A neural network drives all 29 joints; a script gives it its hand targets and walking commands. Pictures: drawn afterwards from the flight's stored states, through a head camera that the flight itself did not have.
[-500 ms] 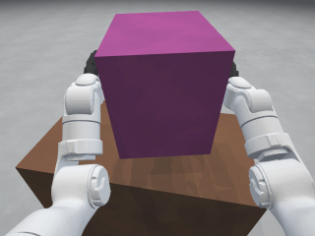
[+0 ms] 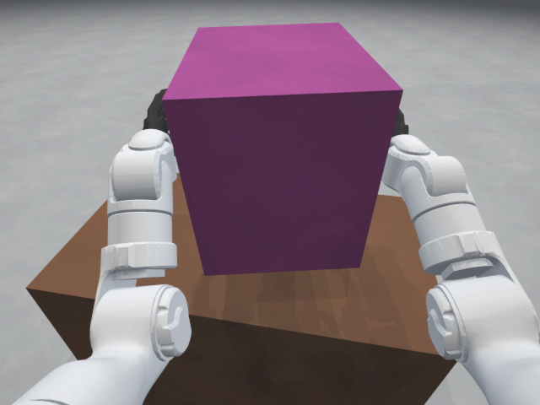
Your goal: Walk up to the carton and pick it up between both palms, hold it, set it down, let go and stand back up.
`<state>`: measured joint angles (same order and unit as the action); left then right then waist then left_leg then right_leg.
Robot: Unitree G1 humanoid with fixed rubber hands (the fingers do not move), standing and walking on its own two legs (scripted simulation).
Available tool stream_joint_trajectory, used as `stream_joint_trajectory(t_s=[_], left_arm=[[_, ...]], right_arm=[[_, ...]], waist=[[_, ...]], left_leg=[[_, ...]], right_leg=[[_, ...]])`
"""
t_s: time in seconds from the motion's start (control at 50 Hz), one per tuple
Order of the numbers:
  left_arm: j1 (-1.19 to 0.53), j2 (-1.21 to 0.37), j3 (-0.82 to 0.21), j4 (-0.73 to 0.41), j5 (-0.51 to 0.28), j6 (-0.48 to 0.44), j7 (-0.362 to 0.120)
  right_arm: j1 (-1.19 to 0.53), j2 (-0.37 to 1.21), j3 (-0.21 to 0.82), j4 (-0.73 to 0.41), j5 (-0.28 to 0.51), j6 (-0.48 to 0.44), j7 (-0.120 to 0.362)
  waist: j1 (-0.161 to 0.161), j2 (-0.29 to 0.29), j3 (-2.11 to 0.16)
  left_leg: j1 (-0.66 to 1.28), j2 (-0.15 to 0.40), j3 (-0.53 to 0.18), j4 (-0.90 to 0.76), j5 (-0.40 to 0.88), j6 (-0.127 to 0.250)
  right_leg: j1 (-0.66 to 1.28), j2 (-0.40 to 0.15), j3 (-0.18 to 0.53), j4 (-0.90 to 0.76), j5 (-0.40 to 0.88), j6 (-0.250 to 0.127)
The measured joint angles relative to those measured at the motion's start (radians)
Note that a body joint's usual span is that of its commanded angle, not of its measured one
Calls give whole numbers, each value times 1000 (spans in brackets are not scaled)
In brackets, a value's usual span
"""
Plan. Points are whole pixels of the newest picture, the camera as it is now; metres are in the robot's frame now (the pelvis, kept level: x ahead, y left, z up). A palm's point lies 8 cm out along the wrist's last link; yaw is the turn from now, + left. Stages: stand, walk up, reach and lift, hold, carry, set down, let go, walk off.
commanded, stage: hold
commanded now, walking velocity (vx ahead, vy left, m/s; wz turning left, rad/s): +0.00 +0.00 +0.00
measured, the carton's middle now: (275, 142) +0.43 +0.00 +0.24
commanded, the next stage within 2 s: none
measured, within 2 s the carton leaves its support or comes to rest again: neither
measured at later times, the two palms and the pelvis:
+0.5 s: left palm (158, 140) +0.37 +0.16 +0.27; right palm (393, 145) +0.37 -0.16 +0.26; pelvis +0.00 +0.00 +0.00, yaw +0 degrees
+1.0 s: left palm (162, 140) +0.38 +0.16 +0.27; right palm (393, 147) +0.38 -0.16 +0.26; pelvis +0.00 +0.00 +0.00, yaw +0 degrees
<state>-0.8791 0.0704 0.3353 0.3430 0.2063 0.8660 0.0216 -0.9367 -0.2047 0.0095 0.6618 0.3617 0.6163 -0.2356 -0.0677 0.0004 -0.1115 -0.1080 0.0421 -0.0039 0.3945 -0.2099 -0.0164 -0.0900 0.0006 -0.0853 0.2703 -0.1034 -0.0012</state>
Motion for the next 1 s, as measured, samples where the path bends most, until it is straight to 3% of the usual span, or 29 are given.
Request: stream_joint_trajectory(t_s=[0.72,1.0], left_arm=[[-21,4,3,50,-8,-21,7],[1,-4,2,6,-5,-4,5]], right_arm=[[-22,-8,5,35,-3,1,4],[4,-5,8,-2,6,9,-3]], waist=[[-1,4,-16],[-3,9,-12]], left_leg=[[-18,1,0,4,0,0],[-8,1,-4,2,-5,0]], right_leg=[[-19,2,3,3,0,-1],[-7,2,1,0,-5,0]])
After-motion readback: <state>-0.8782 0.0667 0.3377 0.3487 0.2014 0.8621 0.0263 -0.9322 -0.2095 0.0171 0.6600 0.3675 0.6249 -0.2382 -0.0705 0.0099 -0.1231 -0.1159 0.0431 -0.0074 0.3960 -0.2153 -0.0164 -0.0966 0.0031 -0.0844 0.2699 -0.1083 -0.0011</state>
